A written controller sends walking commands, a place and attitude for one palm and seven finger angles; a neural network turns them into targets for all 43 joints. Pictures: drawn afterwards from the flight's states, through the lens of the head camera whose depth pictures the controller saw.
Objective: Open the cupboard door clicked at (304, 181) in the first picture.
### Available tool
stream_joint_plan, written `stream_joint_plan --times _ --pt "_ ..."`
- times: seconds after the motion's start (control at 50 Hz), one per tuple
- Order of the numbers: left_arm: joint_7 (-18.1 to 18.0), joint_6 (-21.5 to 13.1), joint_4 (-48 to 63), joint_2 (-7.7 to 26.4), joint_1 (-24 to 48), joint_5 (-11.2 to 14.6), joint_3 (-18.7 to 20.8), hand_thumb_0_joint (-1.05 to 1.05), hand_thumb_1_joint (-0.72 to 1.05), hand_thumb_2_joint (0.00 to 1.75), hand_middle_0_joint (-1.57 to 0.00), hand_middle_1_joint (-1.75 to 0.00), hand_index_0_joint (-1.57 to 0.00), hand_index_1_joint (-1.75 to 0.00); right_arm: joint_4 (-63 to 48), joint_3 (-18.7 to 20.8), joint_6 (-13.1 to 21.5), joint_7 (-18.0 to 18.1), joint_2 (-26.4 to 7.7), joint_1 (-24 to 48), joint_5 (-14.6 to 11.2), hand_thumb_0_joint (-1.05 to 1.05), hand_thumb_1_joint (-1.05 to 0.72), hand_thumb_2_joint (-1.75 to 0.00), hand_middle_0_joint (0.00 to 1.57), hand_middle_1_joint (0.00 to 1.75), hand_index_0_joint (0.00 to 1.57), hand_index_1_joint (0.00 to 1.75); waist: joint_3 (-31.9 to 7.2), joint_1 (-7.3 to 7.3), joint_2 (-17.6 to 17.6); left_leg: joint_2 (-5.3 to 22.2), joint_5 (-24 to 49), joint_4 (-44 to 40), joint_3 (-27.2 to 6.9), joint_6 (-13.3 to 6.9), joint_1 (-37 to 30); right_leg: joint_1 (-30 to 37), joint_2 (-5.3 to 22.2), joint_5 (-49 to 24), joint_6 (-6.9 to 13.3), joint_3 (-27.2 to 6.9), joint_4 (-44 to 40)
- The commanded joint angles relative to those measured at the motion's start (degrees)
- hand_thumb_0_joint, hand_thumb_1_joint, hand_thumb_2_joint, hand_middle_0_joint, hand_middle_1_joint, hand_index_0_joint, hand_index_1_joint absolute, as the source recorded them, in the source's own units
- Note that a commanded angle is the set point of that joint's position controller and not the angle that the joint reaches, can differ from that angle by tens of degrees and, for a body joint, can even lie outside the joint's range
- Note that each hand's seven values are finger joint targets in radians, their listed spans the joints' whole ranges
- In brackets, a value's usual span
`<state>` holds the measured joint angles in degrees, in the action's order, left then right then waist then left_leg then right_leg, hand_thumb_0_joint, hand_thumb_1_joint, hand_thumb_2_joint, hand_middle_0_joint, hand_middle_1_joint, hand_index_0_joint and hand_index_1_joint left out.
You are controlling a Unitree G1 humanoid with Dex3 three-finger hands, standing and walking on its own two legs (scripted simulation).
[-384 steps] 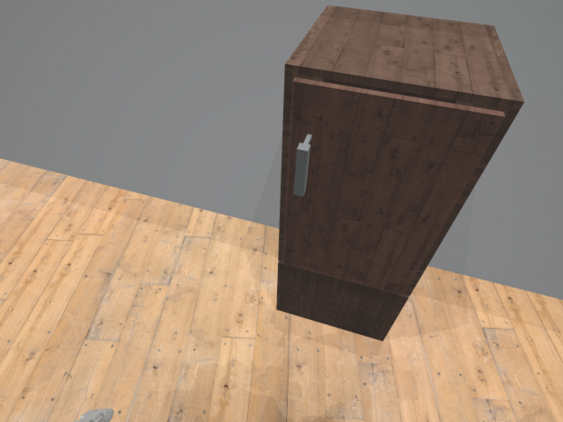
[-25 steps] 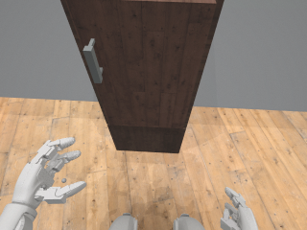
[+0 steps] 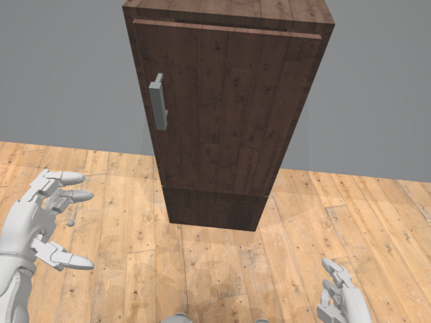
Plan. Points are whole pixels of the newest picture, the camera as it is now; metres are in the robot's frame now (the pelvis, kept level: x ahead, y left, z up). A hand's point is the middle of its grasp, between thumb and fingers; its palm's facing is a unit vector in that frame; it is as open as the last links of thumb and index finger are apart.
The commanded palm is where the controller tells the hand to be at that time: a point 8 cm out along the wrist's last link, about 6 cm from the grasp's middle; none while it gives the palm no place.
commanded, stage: raise the hand with hooked fingers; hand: left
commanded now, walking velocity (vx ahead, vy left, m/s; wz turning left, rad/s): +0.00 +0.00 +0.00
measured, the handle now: (160, 102) +0.58 +0.17 +0.07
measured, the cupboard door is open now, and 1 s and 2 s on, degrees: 0 0 0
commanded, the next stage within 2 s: move the hooked fingers beside the handle in 0.76 s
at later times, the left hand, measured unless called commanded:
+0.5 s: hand (76, 198) +0.30 +0.26 +0.08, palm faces -0.04 -1.00 -0.03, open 14.0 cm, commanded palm +0.27 +0.31 +0.08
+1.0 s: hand (78, 193) +0.31 +0.26 +0.08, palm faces +0.00 -1.00 -0.02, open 14.0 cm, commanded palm +0.30 +0.31 +0.08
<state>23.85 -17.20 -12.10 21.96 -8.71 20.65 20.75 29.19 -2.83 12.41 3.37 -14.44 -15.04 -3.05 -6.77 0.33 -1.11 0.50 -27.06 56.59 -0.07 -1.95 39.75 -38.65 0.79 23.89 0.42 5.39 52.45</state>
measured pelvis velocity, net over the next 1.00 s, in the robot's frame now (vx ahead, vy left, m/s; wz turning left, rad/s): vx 0.01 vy -0.01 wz -0.01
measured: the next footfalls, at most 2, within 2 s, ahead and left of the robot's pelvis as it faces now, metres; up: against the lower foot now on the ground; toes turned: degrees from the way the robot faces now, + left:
none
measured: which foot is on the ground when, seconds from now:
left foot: down 0.00-1.00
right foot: down 0.00-1.00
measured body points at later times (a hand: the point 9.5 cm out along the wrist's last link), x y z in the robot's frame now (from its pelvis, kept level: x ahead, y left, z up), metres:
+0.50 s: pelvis +0.01 +0.00 +0.01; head +0.06 +0.01 +0.46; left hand +0.30 +0.32 +0.08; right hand +0.15 -0.26 -0.06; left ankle +0.01 +0.09 -0.68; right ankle +0.02 -0.12 -0.68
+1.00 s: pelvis +0.01 -0.01 +0.01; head +0.06 +0.00 +0.46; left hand +0.30 +0.32 +0.08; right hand +0.16 -0.26 -0.07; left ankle +0.01 +0.09 -0.68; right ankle +0.02 -0.12 -0.68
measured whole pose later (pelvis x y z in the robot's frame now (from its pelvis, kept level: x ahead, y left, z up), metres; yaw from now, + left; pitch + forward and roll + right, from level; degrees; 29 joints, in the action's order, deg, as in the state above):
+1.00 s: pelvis +0.01 -0.01 +0.01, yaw +0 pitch +11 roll -2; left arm 31.1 -16.3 -29.1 25.1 6.3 20.4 25.2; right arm 31.4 -2.9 10.3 4.7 -16.1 -15.6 -2.7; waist -4.9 0.4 -0.7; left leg 1.1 -25.8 52.8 0.0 -1.0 37.7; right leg -37.2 0.0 23.0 1.3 5.2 49.5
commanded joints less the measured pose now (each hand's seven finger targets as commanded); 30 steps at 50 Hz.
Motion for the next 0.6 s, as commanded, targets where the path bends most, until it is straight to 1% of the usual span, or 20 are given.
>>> stream_joint_plan --times 0.0,0.02,0.08,0.1,0.12,0.18,0.2,0.22,0.24,0.3,0.32,0.34,0.36,0.38,0.4,0.42,0.48,0.5,0.52,0.58 --pt "3.12 0.45 7.16 11.77 13.10 0.19 3.42 0.00 -0.50 0.30 -0.30 -1.20 -0.30 -1.20 -7.55 4.39 2.18 1.27 -10.54 0.81 -0.19 0.00 -0.90 -0.90 0.20 0.30 0.20 0.30 -7.28 1.21 -3.84 -0.24 11.16 -12.40 -3.33 1.17 -7.03 4.96 -2.37 -5.83 1.45 -1.20 -7.75" --pt "3.59 0.13 7.38 13.03 15.61 0.41 4.45 0.00 -0.50 0.30 -0.30 -1.20 -0.30 -1.20 -7.35 4.23 2.17 1.41 -10.32 0.68 -0.18 0.00 -0.90 -0.90 0.20 0.30 0.20 0.30 -8.66 1.33 -3.47 -0.25 11.06 -12.64 -3.29 1.12 -7.90 5.61 -2.33 -5.61 1.36 -1.38 -8.19" --pt "3.65 -2.72 9.10 16.25 19.60 1.19 8.01 0.00 -0.50 0.30 -0.30 -1.20 -0.30 -1.20 -6.66 3.97 2.77 1.84 -9.86 0.72 0.25 0.00 -0.90 -0.90 0.20 0.30 0.20 0.30 -12.25 0.37 -4.38 -0.17 14.38 -12.81 -3.71 1.34 -10.64 7.44 -2.42 -7.60 1.64 -1.51 -7.79" --pt "3.58 -3.46 8.57 18.03 20.47 1.51 9.46 0.00 -0.50 0.30 -0.30 -1.20 -0.30 -1.20 -6.22 3.82 2.82 1.90 -10.06 0.61 0.53 0.00 -0.90 -0.90 0.20 0.30 0.20 0.30 -11.98 0.14 -4.69 -0.23 15.55 -12.36 -3.64 1.47 -10.53 7.98 -2.69 -8.48 1.91 -1.72 -7.62" --pt "3.75 -4.04 7.88 18.07 21.05 1.45 9.76 0.00 -0.50 0.30 -0.30 -1.20 -0.30 -1.20 -5.88 3.67 2.76 1.89 -9.80 0.36 0.49 0.00 -0.90 -0.90 0.20 0.30 0.20 0.30 -13.17 0.02 -5.63 -0.19 16.60 -12.66 -3.54 1.62 -11.47 8.43 -2.62 -9.18 1.86 -1.71 -7.54" --pt "4.62 -3.74 2.94 17.45 21.01 1.54 9.58 0.00 -0.50 0.30 -0.30 -1.20 -0.30 -1.20 -4.89 3.77 2.63 1.92 -9.85 0.30 0.27 0.00 -0.90 -0.90 0.20 0.30 0.20 0.30 -11.08 0.26 -6.49 -0.10 16.55 -13.14 -3.24 1.68 -11.53 7.62 -2.36 -9.50 1.70 -1.56 -8.14" --pt "5.34 -2.85 0.93 18.33 21.36 1.69 10.13 0.00 -0.50 0.30 -0.30 -1.20 -0.30 -1.20 -4.86 3.68 2.43 1.93 -10.16 0.07 0.37 0.00 -0.90 -0.90 0.20 0.30 0.20 0.30 -11.13 -0.13 -5.84 -0.29 17.31 -13.12 -3.20 1.60 -10.80 9.07 -2.41 -10.55 1.95 -1.71 -8.32" --pt "6.17 -1.56 -1.44 17.84 21.18 1.57 9.61 0.00 -0.50 0.30 -0.30 -1.20 -0.30 -1.20 -4.76 3.68 2.13 1.99 -10.25 0.00 0.13 0.00 -0.90 -0.90 0.20 0.30 0.20 0.30 -10.63 0.16 -6.18 -0.33 17.23 -13.33 -2.61 1.50 -10.55 9.05 -2.22 -11.06 1.76 -1.85 -8.77" --pt "6.92 -0.21 -3.65 17.94 21.36 1.58 9.56 0.00 -0.50 0.30 -0.30 -1.20 -0.30 -1.20 -4.75 3.81 1.85 2.01 -10.47 -0.18 0.00 0.00 -0.90 -0.90 0.20 0.30 0.20 0.30 -9.67 0.25 -4.85 -0.28 16.32 -13.61 -2.56 1.44 -9.85 8.72 -2.15 -10.63 1.60 -1.72 -9.20" --pt "9.13 2.42 -5.85 14.60 18.89 2.13 6.63 0.00 -0.50 0.30 -0.30 -1.20 -0.30 -1.20 -6.00 4.05 1.74 1.70 -10.74 -0.48 -0.13 0.00 -0.90 -0.90 0.20 0.30 0.20 0.30 -9.56 -0.13 -2.94 -0.64 19.13 -13.40 -2.31 1.13 -9.33 9.87 -2.15 -13.69 1.73 -1.81 -9.48" --pt "9.29 2.39 -4.41 15.57 19.01 1.89 7.18 0.00 -0.50 0.30 -0.30 -1.20 -0.30 -1.20 -6.15 4.32 1.73 1.44 -10.83 -0.68 -0.09 0.00 -0.90 -0.90 0.20 0.30 0.20 0.30 -11.34 -0.28 -2.88 -0.49 20.52 -13.32 -2.15 1.11 -10.06 10.43 -2.07 -14.97 1.52 -1.76 -9.28" --pt "9.07 1.99 -2.66 16.16 19.35 1.96 7.51 0.00 -0.50 0.30 -0.30 -1.20 -0.30 -1.20 -6.38 4.48 1.73 1.23 -10.78 -0.68 -0.03 0.00 -0.90 -0.90 0.20 0.30 0.20 0.30 -12.19 -0.51 -4.37 -0.61 20.91 -13.12 -1.96 1.09 -10.67 10.45 -2.08 -15.22 1.52 -2.04 -9.31" --pt "8.51 1.32 -1.06 17.13 19.55 1.87 8.43 0.00 -0.50 0.30 -0.30 -1.20 -0.30 -1.20 -6.63 4.72 1.73 1.13 -10.80 -1.02 0.16 0.00 -0.90 -0.90 0.20 0.30 0.20 0.30 -13.13 -0.39 -2.62 -0.46 21.54 -13.07 -2.10 1.05 -11.01 10.58 -2.16 -15.60 1.40 -1.90 -9.13" --pt "7.90 0.40 0.22 17.09 19.86 1.82 8.39 0.00 -0.50 0.30 -0.30 -1.20 -0.30 -1.20 -6.69 4.70 1.82 0.96 -10.65 -0.81 0.25 0.00 -0.90 -0.90 0.20 0.30 0.20 0.30 -12.71 -0.47 -3.99 -0.44 21.28 -13.22 -2.21 1.16 -11.40 9.87 -2.26 -14.84 1.51 -1.85 -9.07" --pt "7.09 -0.67 1.19 18.52 20.68 2.08 9.82 0.00 -0.50 0.30 -0.30 -1.20 -0.30 -1.20 -6.60 4.71 1.85 0.84 -10.75 -1.11 0.54 0.00 -0.90 -0.90 0.20 0.30 0.20 0.30 -12.55 -0.44 -2.93 -0.49 21.78 -12.88 -2.25 1.17 -10.95 10.41 -2.55 -15.27 1.69 -1.98 -8.71" --pt "6.43 -1.65 1.78 18.98 20.60 1.94 10.60 0.00 -0.50 0.30 -0.30 -1.20 -0.30 -1.20 -6.48 4.72 1.71 0.76 -10.55 -1.29 0.62 0.00 -0.90 -0.90 0.20 0.30 0.20 0.30 -13.39 -0.50 -3.46 -0.42 21.39 -13.09 -2.13 1.21 -11.37 10.45 -2.58 -14.80 1.54 -2.08 -8.72" --pt "4.80 -3.53 0.90 18.44 20.67 2.08 11.42 0.00 -0.50 0.30 -0.30 -1.20 -0.30 -1.20 -6.06 4.67 1.46 0.75 -10.26 -1.14 0.62 0.00 -0.90 -0.90 0.20 0.30 0.20 0.30 -11.64 -0.26 -3.91 -0.45 19.19 -13.36 -1.99 1.32 -10.58 9.53 -2.41 -13.04 1.37 -2.07 -8.72" --pt "4.47 -3.98 1.56 19.61 21.58 1.89 11.98 0.00 -0.50 0.30 -0.30 -1.20 -0.30 -1.20 -5.86 4.68 1.41 0.85 -10.36 -1.19 0.67 0.00 -0.90 -0.90 0.20 0.30 0.20 0.30 -11.95 -0.51 -5.28 -0.49 19.26 -13.14 -1.86 1.29 -10.63 10.01 -2.44 -12.91 1.65 -2.37 -8.57" --pt "4.51 -3.89 1.34 19.35 21.76 1.40 11.43 0.00 -0.50 0.30 -0.30 -1.20 -0.30 -1.20 -5.84 4.50 1.19 0.91 -10.18 -1.26 0.58 0.00 -0.90 -0.90 0.20 0.30 0.20 0.30 -12.72 -0.25 -7.21 -0.56 18.83 -13.41 -1.57 1.29 -11.11 10.08 -2.28 -12.60 1.53 -2.51 -8.66" --pt "5.18 -3.00 0.28 17.88 20.75 0.98 9.73 0.00 -0.50 0.30 -0.30 -1.20 -0.30 -1.20 -5.94 4.51 1.07 1.17 -10.13 -0.98 0.38 0.00 -0.90 -0.90 0.20 0.30 0.20 0.30 -12.77 -0.03 -6.47 -0.51 18.44 -13.50 -1.57 1.10 -10.82 10.37 -2.04 -12.93 1.30 -2.59 -9.03"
